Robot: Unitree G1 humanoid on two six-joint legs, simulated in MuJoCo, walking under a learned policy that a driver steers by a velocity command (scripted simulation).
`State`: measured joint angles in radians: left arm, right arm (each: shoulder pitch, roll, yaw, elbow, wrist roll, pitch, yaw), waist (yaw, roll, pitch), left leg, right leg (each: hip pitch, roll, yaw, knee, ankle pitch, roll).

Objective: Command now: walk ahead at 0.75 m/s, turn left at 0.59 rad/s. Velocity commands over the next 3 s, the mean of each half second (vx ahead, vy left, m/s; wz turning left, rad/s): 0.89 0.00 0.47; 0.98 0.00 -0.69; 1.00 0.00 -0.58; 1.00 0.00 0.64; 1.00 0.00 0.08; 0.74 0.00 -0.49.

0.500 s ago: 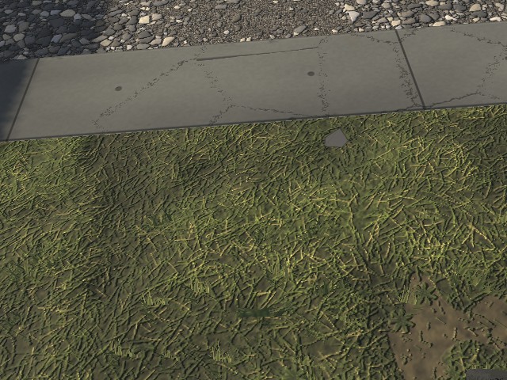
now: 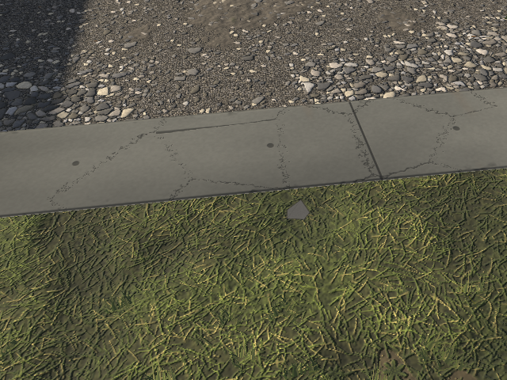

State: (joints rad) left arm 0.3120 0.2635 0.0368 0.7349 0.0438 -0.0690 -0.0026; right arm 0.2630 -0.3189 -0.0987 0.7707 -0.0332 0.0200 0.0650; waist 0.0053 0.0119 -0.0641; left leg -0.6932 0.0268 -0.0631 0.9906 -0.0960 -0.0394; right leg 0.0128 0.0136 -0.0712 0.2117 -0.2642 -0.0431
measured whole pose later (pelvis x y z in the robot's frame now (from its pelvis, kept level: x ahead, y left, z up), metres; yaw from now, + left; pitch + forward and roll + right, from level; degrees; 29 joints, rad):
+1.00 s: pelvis +0.85 +0.28 -0.01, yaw -6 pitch +2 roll +0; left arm 0.49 0.29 0.07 0.91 0.00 -0.07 -0.02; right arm -0.06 -0.23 0.07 0.56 -0.04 -0.07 0.02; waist 0.14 0.00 0.02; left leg -0.69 0.13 -0.12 0.67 0.01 -0.06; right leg 0.01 0.19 0.21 0.32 -0.32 -0.16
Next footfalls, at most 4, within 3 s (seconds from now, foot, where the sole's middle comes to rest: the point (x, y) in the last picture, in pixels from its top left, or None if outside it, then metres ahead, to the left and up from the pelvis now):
0.22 left None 0.30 0.19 -0.78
0.70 right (191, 311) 0.77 0.24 -0.78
1.10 left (146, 210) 1.17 0.44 -0.78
1.52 right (248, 155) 1.46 0.08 -0.78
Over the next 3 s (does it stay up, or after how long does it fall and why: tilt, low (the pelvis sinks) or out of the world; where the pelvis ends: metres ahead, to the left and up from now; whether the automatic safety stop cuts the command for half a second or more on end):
stays up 2.70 0.01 -0.14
